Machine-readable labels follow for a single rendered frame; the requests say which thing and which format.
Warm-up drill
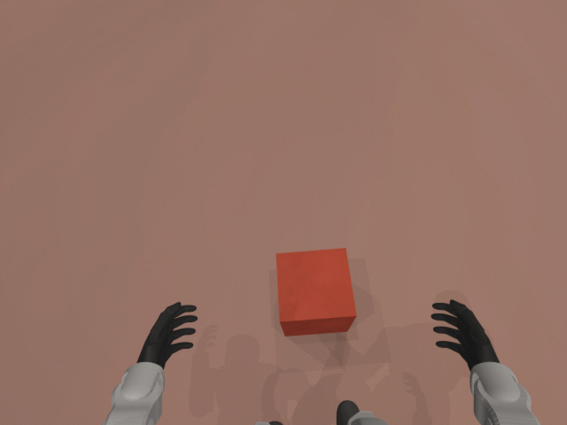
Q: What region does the robot right hand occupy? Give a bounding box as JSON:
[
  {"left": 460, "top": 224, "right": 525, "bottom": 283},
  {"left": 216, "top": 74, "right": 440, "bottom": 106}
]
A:
[{"left": 431, "top": 299, "right": 500, "bottom": 371}]

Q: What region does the robot left hand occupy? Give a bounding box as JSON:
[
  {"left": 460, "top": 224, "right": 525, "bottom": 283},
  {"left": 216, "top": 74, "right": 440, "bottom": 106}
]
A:
[{"left": 137, "top": 302, "right": 198, "bottom": 370}]

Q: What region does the right robot foot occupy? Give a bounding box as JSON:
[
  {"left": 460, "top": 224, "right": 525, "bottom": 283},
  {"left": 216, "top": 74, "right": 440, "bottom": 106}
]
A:
[{"left": 337, "top": 400, "right": 359, "bottom": 425}]

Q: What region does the carton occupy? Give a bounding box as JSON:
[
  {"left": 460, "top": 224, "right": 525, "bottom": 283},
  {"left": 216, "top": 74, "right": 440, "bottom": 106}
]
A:
[{"left": 276, "top": 248, "right": 357, "bottom": 336}]

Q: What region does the robot right forearm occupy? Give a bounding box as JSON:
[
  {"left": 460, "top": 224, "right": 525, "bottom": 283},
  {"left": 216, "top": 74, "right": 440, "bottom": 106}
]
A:
[{"left": 470, "top": 362, "right": 541, "bottom": 425}]

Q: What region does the robot left forearm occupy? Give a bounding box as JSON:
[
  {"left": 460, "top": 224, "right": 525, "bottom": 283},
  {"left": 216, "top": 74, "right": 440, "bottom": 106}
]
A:
[{"left": 102, "top": 362, "right": 165, "bottom": 425}]

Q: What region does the right robot shin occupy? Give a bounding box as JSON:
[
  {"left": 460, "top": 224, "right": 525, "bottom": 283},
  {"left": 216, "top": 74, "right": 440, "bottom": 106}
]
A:
[{"left": 348, "top": 411, "right": 376, "bottom": 423}]

